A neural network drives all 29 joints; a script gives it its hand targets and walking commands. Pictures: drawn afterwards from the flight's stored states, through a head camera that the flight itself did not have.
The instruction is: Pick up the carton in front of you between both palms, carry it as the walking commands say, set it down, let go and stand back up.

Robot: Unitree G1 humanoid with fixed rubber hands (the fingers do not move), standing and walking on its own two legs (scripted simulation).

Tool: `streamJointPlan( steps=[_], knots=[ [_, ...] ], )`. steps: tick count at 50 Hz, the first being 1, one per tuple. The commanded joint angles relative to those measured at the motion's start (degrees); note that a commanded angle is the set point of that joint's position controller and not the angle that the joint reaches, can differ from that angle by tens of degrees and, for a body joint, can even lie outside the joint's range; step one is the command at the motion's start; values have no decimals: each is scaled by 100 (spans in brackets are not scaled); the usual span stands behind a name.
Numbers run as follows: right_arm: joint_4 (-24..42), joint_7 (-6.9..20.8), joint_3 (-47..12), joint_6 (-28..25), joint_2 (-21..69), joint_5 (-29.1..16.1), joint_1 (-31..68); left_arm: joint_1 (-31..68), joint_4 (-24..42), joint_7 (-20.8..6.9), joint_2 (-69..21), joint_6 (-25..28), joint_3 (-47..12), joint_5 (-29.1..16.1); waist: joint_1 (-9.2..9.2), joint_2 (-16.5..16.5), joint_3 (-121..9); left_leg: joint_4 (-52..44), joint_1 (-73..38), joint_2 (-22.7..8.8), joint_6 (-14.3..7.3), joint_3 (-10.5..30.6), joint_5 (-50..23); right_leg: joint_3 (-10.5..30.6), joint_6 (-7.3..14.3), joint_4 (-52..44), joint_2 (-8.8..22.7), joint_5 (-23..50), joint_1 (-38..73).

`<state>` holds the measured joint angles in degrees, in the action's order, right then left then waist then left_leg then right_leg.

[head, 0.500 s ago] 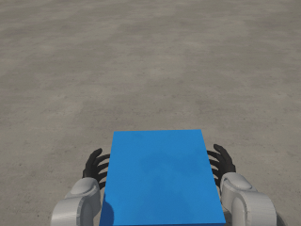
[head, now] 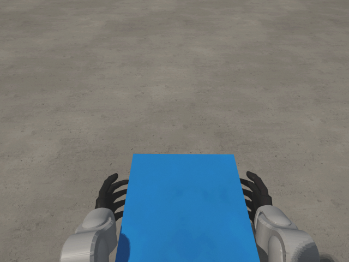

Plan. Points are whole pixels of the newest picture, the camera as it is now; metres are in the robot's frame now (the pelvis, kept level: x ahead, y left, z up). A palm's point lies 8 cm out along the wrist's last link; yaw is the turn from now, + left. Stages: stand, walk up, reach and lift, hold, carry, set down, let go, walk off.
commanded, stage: carry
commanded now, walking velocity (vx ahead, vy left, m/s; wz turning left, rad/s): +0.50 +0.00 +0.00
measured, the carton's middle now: (182, 225) +0.23 -0.01 -0.01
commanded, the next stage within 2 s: none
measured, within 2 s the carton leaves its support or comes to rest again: neither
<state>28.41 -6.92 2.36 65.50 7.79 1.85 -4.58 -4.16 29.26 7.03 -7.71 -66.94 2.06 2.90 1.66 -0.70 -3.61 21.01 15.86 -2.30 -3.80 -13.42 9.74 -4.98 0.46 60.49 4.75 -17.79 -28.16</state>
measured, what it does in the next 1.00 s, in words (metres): walks ahead: right foot, then left foot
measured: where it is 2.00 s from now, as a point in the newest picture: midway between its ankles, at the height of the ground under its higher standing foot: (175, 246)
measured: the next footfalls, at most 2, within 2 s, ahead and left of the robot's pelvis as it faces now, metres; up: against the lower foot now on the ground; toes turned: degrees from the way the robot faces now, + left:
right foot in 0.28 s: +0.39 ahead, -0.12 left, +0.00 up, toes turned -4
left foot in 0.64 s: +0.47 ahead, +0.11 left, +0.00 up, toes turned -18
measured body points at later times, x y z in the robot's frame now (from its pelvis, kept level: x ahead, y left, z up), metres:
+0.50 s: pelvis +0.30 -0.05 +0.00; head +0.34 -0.06 +0.45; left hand +0.54 +0.12 +0.08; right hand +0.57 -0.18 +0.07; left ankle +0.27 +0.09 -0.70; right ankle +0.34 -0.12 -0.75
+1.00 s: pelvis +0.44 -0.01 -0.01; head +0.43 -0.01 +0.44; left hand +0.69 +0.15 +0.07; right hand +0.69 -0.16 +0.07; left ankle +0.43 +0.09 -0.75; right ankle +0.35 -0.12 -0.74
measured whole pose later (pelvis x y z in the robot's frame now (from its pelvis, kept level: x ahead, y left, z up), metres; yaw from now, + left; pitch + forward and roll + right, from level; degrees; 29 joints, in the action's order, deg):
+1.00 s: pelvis +0.44 -0.01 -0.01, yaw +1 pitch +5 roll +1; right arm 29.3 -7.8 2.7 68.6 7.4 2.5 -0.1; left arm 0.0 29.8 7.6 -7.4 -69.6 2.7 3.0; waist 0.1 -0.7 -6.9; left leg 30.8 18.2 -3.1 -1.0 -11.0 16.3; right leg -9.7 -1.9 28.9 4.6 -22.2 -9.6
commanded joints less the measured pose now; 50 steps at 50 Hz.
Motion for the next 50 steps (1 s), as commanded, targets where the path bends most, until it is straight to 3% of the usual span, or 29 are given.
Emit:
streamJointPlan(
  steps=[1,6,11,13,14,15,16,17,18,20,21,22,25,27,30,31,32,33,34,35,38,44,50],
  knots=[
    [884,844,-3953,-205,4953,-1617,2267,2101,717,-730,-4999,334,-3863,-1399,-82,718,-1438,-1262,-1770,-1572,-424,1559,-443,61,-59,-888,195,416,-623],
    [1035,765,-3845,-115,4358,-1585,2055,1981,946,-606,-4500,242,-3831,-1384,-70,821,-854,-1287,-1848,-1286,-366,913,-983,-364,-144,-2441,72,1235,-685],
    [991,530,-3528,143,3769,-1374,1958,2062,1022,-495,-3847,-48,-3664,-1478,-63,949,-360,-1063,-1952,-1228,-195,564,-1616,-653,34,-3147,-39,1526,-277],
    [994,449,-3470,251,3627,-1340,2046,2044,961,-458,-3694,-140,-3542,-1498,-164,830,-548,60,-1848,-1015,36,118,-3103,-1064,76,-3513,-386,1629,734],
    [1013,412,-3454,296,3561,-1335,2020,2011,924,-444,-3629,-174,-3473,-1504,-220,614,-883,1040,-1444,-753,236,-106,-3419,-1207,83,-3622,-600,1631,1773],
    [1053,377,-3428,333,3471,-1343,2094,1965,927,-432,-3578,-205,-3401,-1500,-298,178,-1252,2197,-588,-569,465,-74,-2059,-276,138,-3703,188,2481,2879],
    [1247,366,-3536,378,3506,-1408,2143,2072,896,-427,-3530,-198,-3351,-1495,-353,-1315,-1936,4020,1010,91,772,130,-143,2070,1073,-3924,1687,3226,4371],
    [1182,408,-3562,380,3617,-1420,2282,2039,790,-465,-3749,-177,-3324,-1571,-309,-1597,-1902,5001,1569,358,742,721,2037,2640,1420,-4255,2035,4651,4255],
    [1101,454,-3691,371,3971,-1519,2215,2033,956,-520,-3976,-175,-3409,-1681,-285,-1177,-1916,5261,1625,48,591,1159,2158,1969,1355,-4130,1954,5300,4042],
    [1114,573,-3834,284,4612,-1613,2486,2352,1079,-650,-4569,-81,-3582,-1776,-276,-387,-1834,4410,1527,-346,424,1328,1603,1044,946,-4188,1642,5214,3469],
    [1107,610,-3897,227,4854,-1628,2559,2466,1094,-704,-4782,-28,-3650,-1820,-231,-420,-1794,3598,1203,-428,417,1296,1331,618,646,-4314,1411,4812,3180],
    [1105,627,-3924,171,5002,-1605,2568,2548,1129,-752,-4911,22,-3697,-1857,-217,-554,-1812,3040,918,-302,436,1093,1207,361,554,-4384,1258,4669,3021],
    [1118,600,-3945,62,5078,-1501,2374,2458,1180,-838,-4896,96,-3763,-1882,-202,-693,-1887,1742,421,-115,524,798,1038,-141,675,-4327,1090,4690,2871],
    [1234,561,-3945,59,4941,-1474,2354,2307,1210,-836,-4736,93,-3750,-1869,-238,-890,-1899,1236,299,-58,536,631,515,-275,677,-4226,1067,4622,2880],
    [1224,545,-3867,171,4638,-1432,2294,2200,1112,-782,-4462,2,-3667,-1739,-194,-744,-1750,184,-372,-141,553,414,-974,-508,408,-3910,823,3395,2450],
    [1180,548,-3814,226,4495,-1415,2295,2207,1038,-759,-4349,-43,-3622,-1670,-190,-602,-1617,-118,-628,-261,570,441,-1459,-478,241,-3784,714,2808,2235],
    [1104,552,-3748,293,4332,-1405,2284,2206,914,-726,-4243,-92,-3563,-1592,-187,-419,-1597,-63,-1016,-574,562,624,-1811,-438,117,-3609,675,2197,1908],
    [990,551,-3665,356,4131,-1387,2331,2196,805,-685,-4131,-151,-3520,-1517,-230,79,-1560,333,-1289,-1006,428,980,-3186,-445,-38,-3416,485,1486,1553],
    [785,555,-3607,383,4073,-1388,2369,2193,769,-649,-4014,-217,-3489,-1477,-224,387,-1517,514,-1210,-1172,227,1087,-3350,-268,-149,-3579,405,1255,1574],
    [567,564,-3533,390,4090,-1384,2271,2262,741,-631,-3934,-279,-3495,-1485,-210,612,-1356,438,-863,-1134,187,1162,-2981,-225,-179,-3589,415,1141,1729],
    [416,605,-3413,386,4245,-1406,2350,2575,669,-624,-4113,-305,-3594,-1562,-194,540,-1284,594,-681,-954,224,999,-3424,-194,-201,-3367,473,2081,1939],
    [578,607,-3500,304,4596,-1498,2533,2641,714,-646,-4487,-211,-3664,-1686,-177,277,-1835,982,-1097,-863,170,886,-4134,-228,-258,-3137,384,2706,2053],
    [748,603,-3630,248,4647,-1527,2547,2519,758,-657,-4546,-132,-3638,-1660,-175,82,-1878,1106,-976,-777,210,807,-3818,-210,-262,-3123,414,3217,2238]
  ],
)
